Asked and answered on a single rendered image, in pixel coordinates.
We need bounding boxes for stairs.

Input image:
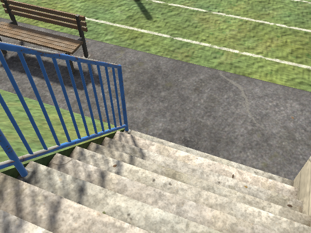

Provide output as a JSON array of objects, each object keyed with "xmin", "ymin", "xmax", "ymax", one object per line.
[{"xmin": 0, "ymin": 129, "xmax": 311, "ymax": 233}]

